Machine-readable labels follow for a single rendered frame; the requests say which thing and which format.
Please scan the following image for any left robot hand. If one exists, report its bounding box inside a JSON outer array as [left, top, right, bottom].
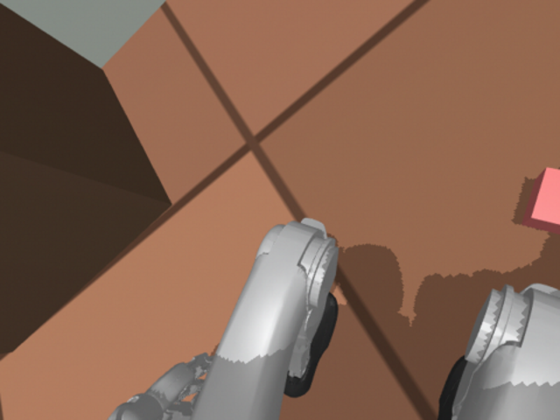
[[145, 353, 214, 420]]

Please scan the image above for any right robot foot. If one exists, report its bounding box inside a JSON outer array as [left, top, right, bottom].
[[437, 356, 468, 420]]

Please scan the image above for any carton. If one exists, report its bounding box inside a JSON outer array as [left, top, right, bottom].
[[522, 167, 560, 235]]

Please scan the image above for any left robot arm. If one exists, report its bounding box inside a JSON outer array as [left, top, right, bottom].
[[107, 394, 164, 420]]

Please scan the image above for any left robot foot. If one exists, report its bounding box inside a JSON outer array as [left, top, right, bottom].
[[283, 292, 338, 398]]

